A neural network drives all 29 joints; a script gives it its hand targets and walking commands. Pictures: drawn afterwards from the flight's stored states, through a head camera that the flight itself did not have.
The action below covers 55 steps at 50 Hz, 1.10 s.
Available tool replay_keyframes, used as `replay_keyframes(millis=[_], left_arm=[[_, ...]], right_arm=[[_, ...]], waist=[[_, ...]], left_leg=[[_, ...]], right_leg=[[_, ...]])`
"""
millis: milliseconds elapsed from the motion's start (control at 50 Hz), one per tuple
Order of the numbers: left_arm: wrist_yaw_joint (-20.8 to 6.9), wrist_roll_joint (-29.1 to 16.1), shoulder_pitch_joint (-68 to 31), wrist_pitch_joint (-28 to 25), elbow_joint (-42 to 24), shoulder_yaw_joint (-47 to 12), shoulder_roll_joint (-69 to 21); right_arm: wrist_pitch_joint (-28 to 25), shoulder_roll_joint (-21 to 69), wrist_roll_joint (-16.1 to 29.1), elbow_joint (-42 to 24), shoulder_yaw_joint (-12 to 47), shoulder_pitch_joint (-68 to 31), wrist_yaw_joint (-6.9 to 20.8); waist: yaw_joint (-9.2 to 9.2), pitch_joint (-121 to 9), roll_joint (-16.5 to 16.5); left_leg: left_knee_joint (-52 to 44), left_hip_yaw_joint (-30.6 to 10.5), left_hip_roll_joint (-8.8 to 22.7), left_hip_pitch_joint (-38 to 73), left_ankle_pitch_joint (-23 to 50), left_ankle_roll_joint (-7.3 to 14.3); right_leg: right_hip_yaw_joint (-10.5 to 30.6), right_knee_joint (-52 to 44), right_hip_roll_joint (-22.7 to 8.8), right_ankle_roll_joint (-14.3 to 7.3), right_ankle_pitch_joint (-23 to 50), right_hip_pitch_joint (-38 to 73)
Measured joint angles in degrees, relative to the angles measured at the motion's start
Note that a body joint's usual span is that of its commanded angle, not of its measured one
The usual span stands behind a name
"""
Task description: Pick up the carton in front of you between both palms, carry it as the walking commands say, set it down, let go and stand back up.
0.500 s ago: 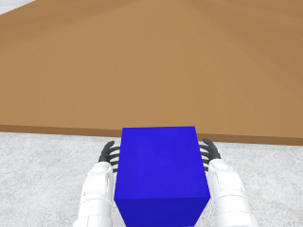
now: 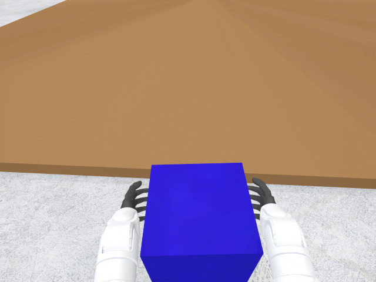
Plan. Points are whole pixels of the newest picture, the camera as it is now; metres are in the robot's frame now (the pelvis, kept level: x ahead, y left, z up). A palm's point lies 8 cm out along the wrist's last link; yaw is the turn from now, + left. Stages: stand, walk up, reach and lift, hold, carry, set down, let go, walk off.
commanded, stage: reach and lift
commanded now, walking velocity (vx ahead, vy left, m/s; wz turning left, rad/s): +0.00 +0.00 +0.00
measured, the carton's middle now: (198, 229) +0.28 +0.00 -0.04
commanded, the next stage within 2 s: hold in 0.16 s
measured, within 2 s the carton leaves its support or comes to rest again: neither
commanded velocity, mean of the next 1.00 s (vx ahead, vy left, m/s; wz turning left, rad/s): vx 0.00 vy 0.00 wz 0.00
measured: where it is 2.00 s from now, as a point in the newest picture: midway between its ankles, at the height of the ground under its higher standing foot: outside the picture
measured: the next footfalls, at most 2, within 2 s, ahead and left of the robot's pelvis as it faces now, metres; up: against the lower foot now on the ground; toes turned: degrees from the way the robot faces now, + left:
none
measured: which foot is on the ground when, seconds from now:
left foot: down 0.00-1.00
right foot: down 0.00-1.00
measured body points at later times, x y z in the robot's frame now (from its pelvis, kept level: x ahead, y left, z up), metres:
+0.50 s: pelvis -0.01 +0.00 +0.00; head -0.06 +0.00 +0.45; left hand +0.29 +0.15 +0.04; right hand +0.29 -0.15 +0.04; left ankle +0.01 +0.13 -0.74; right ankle +0.01 -0.13 -0.74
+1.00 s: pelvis -0.01 +0.00 +0.00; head -0.05 +0.00 +0.45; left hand +0.29 +0.15 +0.04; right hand +0.29 -0.15 +0.04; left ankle +0.01 +0.13 -0.74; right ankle +0.01 -0.13 -0.74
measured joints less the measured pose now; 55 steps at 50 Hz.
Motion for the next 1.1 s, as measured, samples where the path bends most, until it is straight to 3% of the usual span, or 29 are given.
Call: replay_keyframes(millis=[320,740,1100], left_arm=[[0.47,-1.46,1.82,3.97,-5.53,-2.24,0.37],[-0.52,0.47,-2.19,4.43,-2.52,1.02,-0.5],[-0.43,0.15,-0.24,5.13,-4.26,-0.84,-0.05]], right_arm=[[4.0,-0.38,1.33,-5.57,2.26,1.82,-0.38],[4.5,0.48,-0.55,-2.7,-0.94,-2.07,0.47],[5.14,0.04,-0.18,-4.35,0.8,-0.17,0.44]], waist=[[-0.07,-0.14,0.0],[0.0,1.53,0.08],[-0.02,1.2,0.0]], left_leg=[[-1.96,0.04,0.13,2.73,0.86,0.02],[-0.14,0.21,0.08,2.02,0.88,-0.08],[-1.6,0.41,0.23,3.2,0.94,0.04]], right_leg=[[-0.04,-1.89,-0.14,-0.04,0.83,2.69],[-0.39,-0.1,-0.06,-0.01,0.84,2.02],[-0.45,-1.63,-0.19,-0.07,0.95,3.21]])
